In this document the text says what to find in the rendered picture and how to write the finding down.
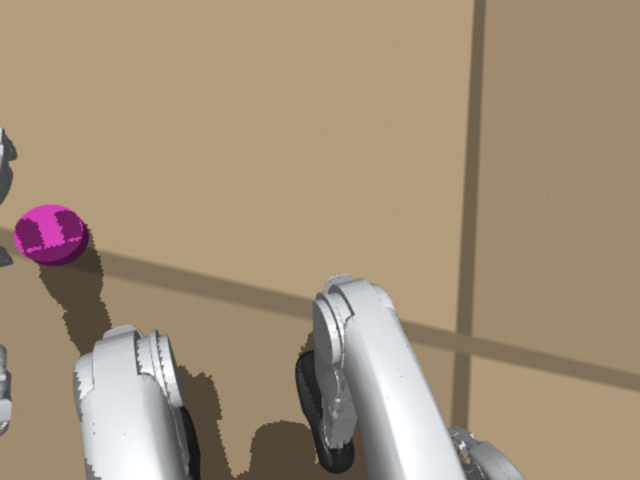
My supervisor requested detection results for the right robot foot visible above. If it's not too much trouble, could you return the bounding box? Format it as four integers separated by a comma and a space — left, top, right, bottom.
295, 350, 354, 474

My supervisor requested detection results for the tin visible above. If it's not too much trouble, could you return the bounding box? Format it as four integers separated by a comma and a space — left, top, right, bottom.
14, 204, 89, 266

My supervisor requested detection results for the left robot foot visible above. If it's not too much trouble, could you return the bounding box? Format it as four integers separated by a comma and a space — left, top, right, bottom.
180, 406, 201, 480

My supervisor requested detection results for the left robot hand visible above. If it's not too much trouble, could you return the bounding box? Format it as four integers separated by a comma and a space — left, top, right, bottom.
0, 128, 17, 267

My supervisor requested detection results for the right robot hand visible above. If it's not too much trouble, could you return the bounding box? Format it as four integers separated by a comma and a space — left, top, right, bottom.
447, 426, 526, 480

